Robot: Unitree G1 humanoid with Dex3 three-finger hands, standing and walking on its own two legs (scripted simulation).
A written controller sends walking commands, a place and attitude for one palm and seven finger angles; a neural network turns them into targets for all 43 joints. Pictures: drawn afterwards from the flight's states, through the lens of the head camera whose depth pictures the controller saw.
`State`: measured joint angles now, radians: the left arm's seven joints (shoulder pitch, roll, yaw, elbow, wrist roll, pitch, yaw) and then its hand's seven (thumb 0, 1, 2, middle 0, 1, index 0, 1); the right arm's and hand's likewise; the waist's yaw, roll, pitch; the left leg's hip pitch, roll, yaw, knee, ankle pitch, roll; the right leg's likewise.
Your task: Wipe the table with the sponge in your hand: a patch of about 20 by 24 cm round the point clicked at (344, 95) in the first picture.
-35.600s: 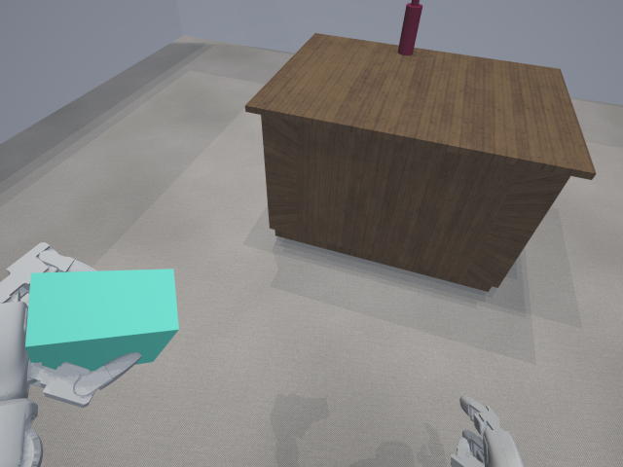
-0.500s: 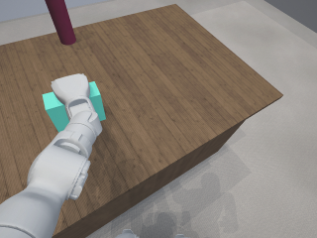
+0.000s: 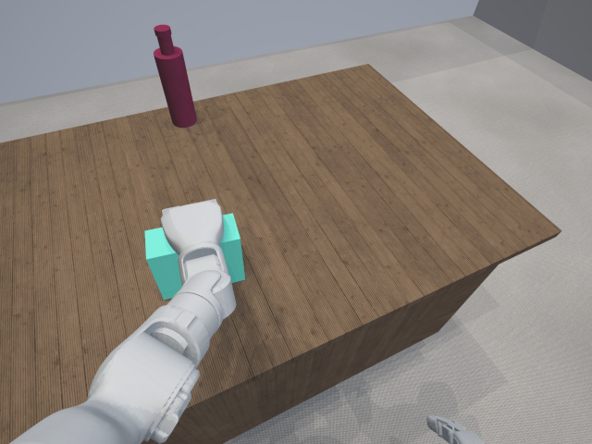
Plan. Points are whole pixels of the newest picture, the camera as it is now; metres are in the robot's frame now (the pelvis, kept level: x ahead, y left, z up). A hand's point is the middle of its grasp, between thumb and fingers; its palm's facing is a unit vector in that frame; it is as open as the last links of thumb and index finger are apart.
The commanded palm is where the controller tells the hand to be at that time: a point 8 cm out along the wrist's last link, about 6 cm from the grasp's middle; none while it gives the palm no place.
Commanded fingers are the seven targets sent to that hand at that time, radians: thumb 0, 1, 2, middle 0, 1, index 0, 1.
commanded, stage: wipe back along the third lane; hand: left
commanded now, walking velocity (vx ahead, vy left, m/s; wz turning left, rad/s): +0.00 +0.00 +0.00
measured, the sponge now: (199, 263) +0.40 +0.19 -0.04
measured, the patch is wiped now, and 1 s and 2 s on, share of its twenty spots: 1.00 1.00 1.00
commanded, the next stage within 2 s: slide back across to the middle lane in 1.76 s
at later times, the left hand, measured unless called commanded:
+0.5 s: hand (205, 275) +0.36 +0.16 +0.00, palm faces -0.09 -0.02 -1.00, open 10.2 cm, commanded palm +0.32 +0.14 +0.02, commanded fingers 0.00 0.10 1.30 -1.20 -1.60 -1.20 -1.60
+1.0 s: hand (211, 293) +0.33 +0.15 -0.01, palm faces -0.09 -0.02 -1.00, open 10.2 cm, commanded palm +0.29 +0.11 +0.02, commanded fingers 0.00 0.10 1.30 -1.20 -1.60 -1.20 -1.60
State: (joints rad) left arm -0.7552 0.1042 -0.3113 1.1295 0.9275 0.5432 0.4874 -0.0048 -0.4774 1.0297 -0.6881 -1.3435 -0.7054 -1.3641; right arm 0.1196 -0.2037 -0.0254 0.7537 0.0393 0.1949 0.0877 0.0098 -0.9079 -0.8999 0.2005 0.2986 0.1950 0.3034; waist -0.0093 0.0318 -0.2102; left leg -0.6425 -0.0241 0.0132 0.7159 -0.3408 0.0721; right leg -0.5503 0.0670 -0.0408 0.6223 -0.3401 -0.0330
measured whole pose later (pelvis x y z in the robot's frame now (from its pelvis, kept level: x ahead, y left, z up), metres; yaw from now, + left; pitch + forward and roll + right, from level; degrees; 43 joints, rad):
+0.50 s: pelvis -0.02 -0.03 +0.01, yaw +0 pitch +11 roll -1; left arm -0.60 0.13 -0.29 1.03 0.93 0.51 0.47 0.00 -0.47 1.03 -0.68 -1.35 -0.70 -1.37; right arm 0.16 -0.23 -0.02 0.75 0.06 0.19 0.04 0.01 -0.91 -0.90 0.20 0.30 0.19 0.30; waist -0.01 0.04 -0.18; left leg -0.54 -0.01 0.01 0.64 -0.29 0.04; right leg -0.47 0.08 -0.04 0.58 -0.30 -0.07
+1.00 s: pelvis -0.02 -0.03 +0.01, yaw +1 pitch +9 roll -1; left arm -0.51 0.07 -0.39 0.92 0.93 0.56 0.46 -0.01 -0.47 1.03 -0.67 -1.36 -0.69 -1.38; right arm 0.08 -0.22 -0.02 0.72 0.07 0.21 0.06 0.01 -0.91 -0.90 0.20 0.30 0.19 0.30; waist 0.04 0.04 -0.17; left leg -0.50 -0.02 0.00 0.64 -0.29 0.03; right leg -0.43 0.07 -0.05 0.59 -0.32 -0.07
